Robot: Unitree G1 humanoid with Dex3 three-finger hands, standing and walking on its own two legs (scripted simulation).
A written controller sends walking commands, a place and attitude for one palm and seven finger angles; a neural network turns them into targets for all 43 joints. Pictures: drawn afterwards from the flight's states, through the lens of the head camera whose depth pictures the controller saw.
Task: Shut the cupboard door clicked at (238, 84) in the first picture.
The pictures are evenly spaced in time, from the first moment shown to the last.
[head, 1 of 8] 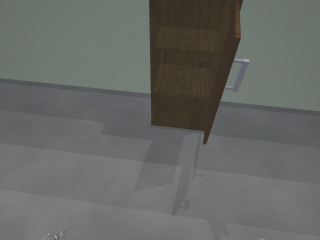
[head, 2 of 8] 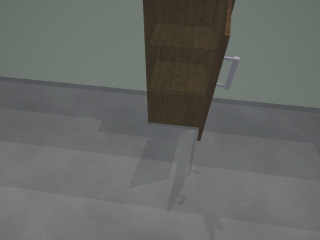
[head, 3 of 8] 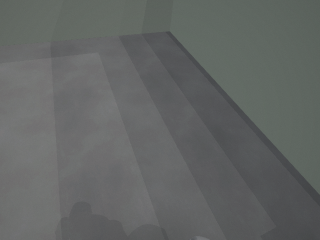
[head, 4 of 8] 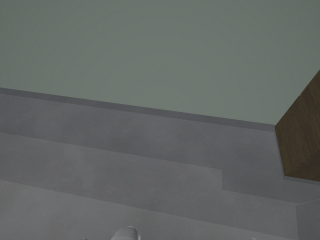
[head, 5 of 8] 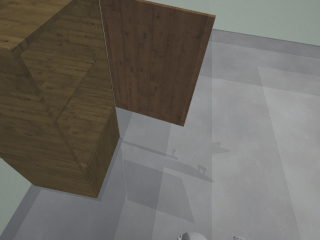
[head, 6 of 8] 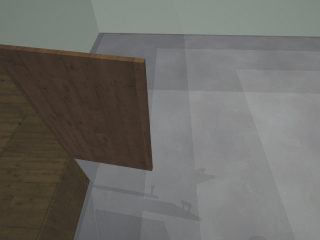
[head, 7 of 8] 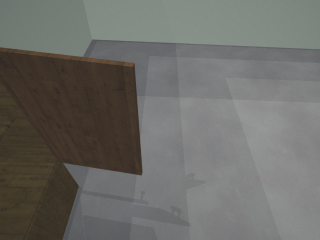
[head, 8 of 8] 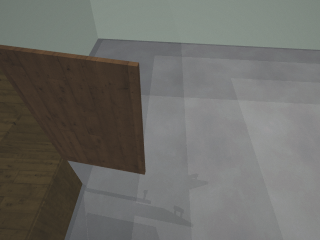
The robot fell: no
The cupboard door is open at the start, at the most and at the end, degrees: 82 82 82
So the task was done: no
